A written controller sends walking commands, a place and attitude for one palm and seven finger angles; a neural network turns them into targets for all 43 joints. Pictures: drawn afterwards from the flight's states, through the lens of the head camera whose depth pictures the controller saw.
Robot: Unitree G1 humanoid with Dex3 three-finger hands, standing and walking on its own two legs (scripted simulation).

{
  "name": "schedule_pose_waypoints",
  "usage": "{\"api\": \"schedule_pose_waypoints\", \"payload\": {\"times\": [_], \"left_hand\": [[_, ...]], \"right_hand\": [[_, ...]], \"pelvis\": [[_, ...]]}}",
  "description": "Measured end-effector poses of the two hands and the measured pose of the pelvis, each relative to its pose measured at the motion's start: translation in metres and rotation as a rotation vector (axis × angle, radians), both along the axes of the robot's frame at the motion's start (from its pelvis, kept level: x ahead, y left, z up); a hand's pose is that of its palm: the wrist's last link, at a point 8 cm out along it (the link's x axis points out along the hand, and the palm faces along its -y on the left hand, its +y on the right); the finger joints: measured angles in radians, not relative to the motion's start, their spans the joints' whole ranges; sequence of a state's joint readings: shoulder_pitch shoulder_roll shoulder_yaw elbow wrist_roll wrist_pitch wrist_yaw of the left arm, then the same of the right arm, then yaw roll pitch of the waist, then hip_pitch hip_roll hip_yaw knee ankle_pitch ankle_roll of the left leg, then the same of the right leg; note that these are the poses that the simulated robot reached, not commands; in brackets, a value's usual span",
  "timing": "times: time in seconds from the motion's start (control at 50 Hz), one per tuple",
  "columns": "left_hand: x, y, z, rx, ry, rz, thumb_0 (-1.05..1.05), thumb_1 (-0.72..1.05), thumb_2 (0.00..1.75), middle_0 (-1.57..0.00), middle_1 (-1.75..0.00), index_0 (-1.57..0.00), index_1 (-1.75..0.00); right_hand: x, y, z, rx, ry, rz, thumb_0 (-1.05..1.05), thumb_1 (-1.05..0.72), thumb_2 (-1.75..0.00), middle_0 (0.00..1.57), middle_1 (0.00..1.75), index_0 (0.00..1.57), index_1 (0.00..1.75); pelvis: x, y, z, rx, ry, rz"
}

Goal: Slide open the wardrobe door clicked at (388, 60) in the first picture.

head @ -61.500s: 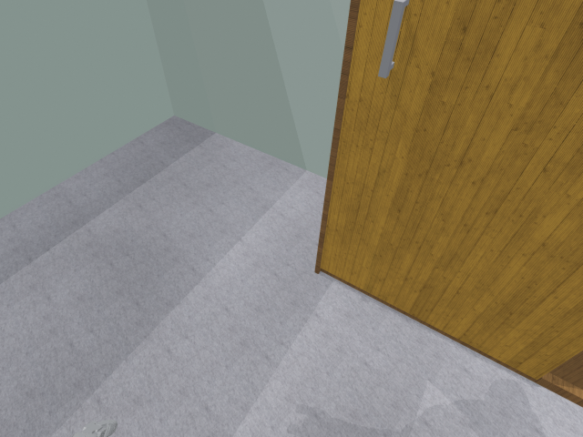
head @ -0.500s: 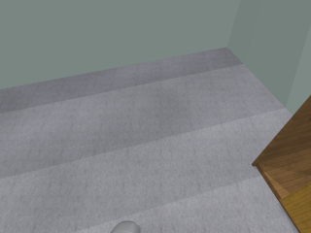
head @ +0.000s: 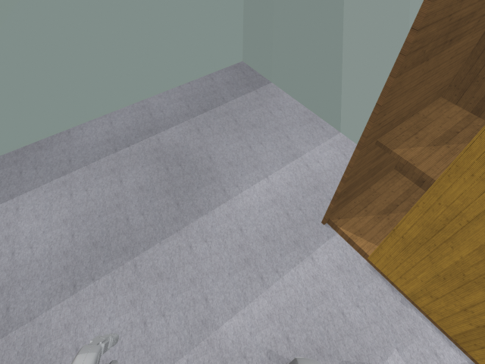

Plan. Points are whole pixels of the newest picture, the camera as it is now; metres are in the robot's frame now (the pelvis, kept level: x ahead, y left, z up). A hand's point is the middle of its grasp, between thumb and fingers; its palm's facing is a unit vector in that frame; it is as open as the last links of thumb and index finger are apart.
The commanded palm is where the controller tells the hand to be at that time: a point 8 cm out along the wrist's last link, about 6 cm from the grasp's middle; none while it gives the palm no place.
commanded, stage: turn to face it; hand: left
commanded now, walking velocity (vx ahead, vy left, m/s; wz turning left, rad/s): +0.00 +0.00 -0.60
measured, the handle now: out of the picture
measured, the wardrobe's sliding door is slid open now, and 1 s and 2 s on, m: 0.23 0.23 0.23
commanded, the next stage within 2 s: take the last steps up to it in 1.34 s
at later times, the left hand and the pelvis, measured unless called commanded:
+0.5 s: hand (161, 359) +0.15 +0.17 -0.18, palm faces -0.27 -0.95 -0.17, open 7.4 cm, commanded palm none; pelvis +0.02 +0.00 -0.01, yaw -18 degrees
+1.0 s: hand (209, 333) +0.20 +0.08 -0.16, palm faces -0.54 -0.81 -0.22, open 7.4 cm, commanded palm none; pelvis +0.03 -0.05 +0.00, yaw -36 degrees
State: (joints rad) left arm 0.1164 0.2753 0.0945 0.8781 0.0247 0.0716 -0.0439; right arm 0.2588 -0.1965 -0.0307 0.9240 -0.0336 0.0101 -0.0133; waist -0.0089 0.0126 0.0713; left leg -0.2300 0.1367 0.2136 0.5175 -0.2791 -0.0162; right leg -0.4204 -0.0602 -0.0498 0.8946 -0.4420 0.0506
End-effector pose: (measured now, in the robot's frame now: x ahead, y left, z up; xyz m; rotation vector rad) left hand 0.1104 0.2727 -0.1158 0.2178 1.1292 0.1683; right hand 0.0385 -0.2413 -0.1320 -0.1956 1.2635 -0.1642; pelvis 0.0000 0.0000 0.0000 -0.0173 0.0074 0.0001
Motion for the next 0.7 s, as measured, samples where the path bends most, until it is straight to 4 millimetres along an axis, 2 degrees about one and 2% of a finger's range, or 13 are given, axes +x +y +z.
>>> {"api": "schedule_pose_waypoints", "payload": {"times": [0.1, 0.16, 0.22, 0.3, 0.38, 0.44, 0.58, 0.7], "left_hand": [[0.044, -0.034, -0.002, 0.034, -0.059, -0.121, 0.00, 0.91, 0.90, -0.19, -0.30, -0.20, -0.30], [0.048, -0.053, -0.003, 0.027, -0.058, -0.144, 0.00, 0.91, 0.90, -0.19, -0.30, -0.20, -0.30], [0.043, -0.067, -0.006, 0.005, -0.024, -0.157, 0.00, 0.91, 0.90, -0.20, -0.30, -0.20, -0.30], [0.033, -0.076, -0.015, -0.037, 0.039, -0.186, 0.00, 0.90, 0.90, -0.20, -0.30, -0.21, -0.30], [0.030, -0.071, -0.030, -0.072, 0.095, -0.214, 0.00, 0.90, 0.90, -0.20, -0.30, -0.21, -0.30], [0.037, -0.062, -0.041, -0.082, 0.117, -0.235, 0.00, 0.90, 0.90, -0.20, -0.30, -0.21, -0.30], [0.068, -0.058, -0.022, -0.049, 0.102, -0.312, 0.00, 0.91, 0.90, -0.20, -0.30, -0.20, -0.30], [0.098, -0.084, -0.007, 0.009, 0.059, -0.418, 0.00, 0.91, 0.90, -0.19, -0.30, -0.20, -0.30]], "right_hand": [[-0.031, -0.029, -0.026, 0.025, 0.049, -0.110, 0.01, -0.90, -0.90, 0.21, 0.30, 0.20, 0.30], [-0.035, -0.043, -0.029, 0.009, 0.074, -0.151, 0.01, -0.90, -0.90, 0.21, 0.30, 0.20, 0.30], [-0.026, -0.051, -0.018, -0.013, 0.048, -0.172, 0.01, -0.90, -0.90, 0.20, 0.30, 0.20, 0.30], [-0.004, -0.054, 0.000, -0.040, -0.037, -0.193, 0.01, -0.91, -0.90, 0.20, 0.30, 0.20, 0.30], [0.016, -0.048, 0.013, -0.073, -0.133, -0.213, 0.01, -0.91, -0.90, 0.20, 0.30, 0.20, 0.30], [0.019, -0.040, 0.014, -0.100, -0.180, -0.225, 0.01, -0.90, -0.90, 0.20, 0.30, 0.20, 0.30], [-0.011, -0.025, 0.016, -0.065, -0.139, -0.289, 0.01, -0.90, -0.90, 0.21, 0.30, 0.20, 0.30], [-0.057, -0.032, -0.005, -0.009, -0.084, -0.407, 0.01, -0.90, -0.90, 0.21, 0.30, 0.20, 0.30]], "pelvis": [[0.008, -0.020, -0.017, 0.024, 0.001, -0.071], [0.008, -0.023, -0.016, 0.014, -0.010, -0.092], [0.010, -0.024, -0.010, 0.020, -0.013, -0.128], [0.013, -0.022, -0.005, 0.031, -0.013, -0.183], [0.020, -0.013, -0.007, 0.026, -0.014, -0.235], [0.023, -0.004, -0.015, 0.008, -0.011, -0.274], [0.025, -0.007, -0.003, -0.005, -0.013, -0.367], [0.022, -0.023, -0.007, 0.005, -0.012, -0.450]]}}
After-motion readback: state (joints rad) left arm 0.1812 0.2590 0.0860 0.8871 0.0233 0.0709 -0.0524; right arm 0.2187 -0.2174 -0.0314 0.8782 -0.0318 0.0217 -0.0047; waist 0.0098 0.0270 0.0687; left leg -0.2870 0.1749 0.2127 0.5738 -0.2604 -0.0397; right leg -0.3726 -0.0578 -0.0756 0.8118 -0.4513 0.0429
